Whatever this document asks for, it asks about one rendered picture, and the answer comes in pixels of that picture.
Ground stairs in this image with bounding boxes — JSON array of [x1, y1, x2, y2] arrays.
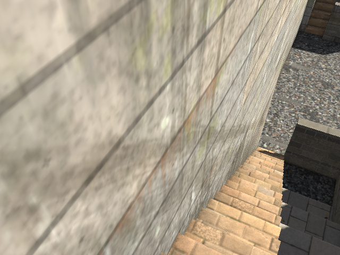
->
[[305, 0, 336, 36], [160, 147, 284, 255]]

